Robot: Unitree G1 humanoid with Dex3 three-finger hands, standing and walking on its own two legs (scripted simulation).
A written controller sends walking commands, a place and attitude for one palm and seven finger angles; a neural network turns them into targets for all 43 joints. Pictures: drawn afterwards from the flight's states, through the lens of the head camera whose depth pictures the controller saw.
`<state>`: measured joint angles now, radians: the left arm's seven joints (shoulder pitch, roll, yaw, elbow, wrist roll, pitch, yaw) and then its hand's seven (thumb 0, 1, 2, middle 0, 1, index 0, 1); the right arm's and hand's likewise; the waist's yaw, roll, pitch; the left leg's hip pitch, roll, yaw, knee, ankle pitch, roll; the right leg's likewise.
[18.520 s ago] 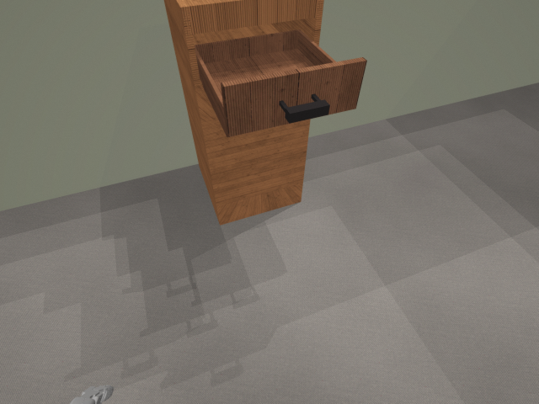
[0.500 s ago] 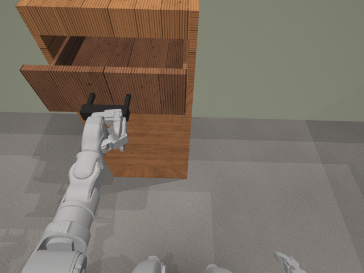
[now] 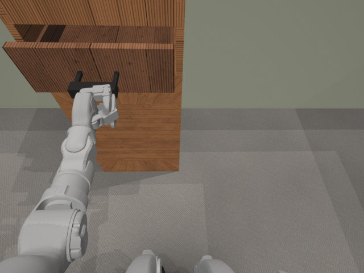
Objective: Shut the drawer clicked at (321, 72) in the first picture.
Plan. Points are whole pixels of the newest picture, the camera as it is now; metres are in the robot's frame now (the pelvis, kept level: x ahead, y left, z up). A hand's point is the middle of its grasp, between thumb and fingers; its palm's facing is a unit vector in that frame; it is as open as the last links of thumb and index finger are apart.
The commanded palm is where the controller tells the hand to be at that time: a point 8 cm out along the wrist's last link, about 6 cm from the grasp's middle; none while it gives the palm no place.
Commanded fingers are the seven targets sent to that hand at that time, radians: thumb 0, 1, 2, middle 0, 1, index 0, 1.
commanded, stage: push the drawer shut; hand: left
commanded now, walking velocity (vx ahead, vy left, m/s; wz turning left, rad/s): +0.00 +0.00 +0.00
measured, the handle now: (95, 82) +0.54 +0.19 +0.08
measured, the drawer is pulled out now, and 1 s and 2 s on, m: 0.08 0.00 0.00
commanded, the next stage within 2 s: pull the fist back off the drawer in 0.98 s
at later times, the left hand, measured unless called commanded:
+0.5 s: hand (113, 89) +0.52 +0.15 +0.07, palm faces -0.01 -1.00 -0.03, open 3.1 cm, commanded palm +0.51 +0.19 +0.08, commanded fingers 0.00 0.90 0.90 -1.40 -1.60 -1.40 -1.60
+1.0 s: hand (114, 81) +0.54 +0.15 +0.08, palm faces +0.02 -1.00 -0.05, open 3.3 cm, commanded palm +0.57 +0.18 +0.08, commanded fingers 0.00 0.90 0.90 -1.40 -1.60 -1.40 -1.60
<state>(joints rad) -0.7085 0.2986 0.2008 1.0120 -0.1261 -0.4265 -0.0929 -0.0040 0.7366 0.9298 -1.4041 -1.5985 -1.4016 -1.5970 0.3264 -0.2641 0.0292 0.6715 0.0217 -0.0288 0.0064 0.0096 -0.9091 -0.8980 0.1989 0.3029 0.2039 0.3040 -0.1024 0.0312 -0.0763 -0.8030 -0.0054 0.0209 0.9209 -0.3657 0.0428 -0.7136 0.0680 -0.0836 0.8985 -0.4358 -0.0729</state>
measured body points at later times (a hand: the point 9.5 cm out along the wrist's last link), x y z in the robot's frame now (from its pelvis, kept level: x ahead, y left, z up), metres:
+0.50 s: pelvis +0.00 +0.01 -0.01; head +0.12 +0.03 +0.42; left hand +0.51 +0.20 +0.08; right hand -0.01 -0.25 -0.12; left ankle +0.05 +0.09 -0.69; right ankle +0.00 -0.07 -0.69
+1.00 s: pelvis +0.00 +0.02 -0.02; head +0.13 +0.05 +0.41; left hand +0.54 +0.20 +0.08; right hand -0.04 -0.24 -0.12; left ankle +0.05 +0.09 -0.69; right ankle +0.00 -0.07 -0.69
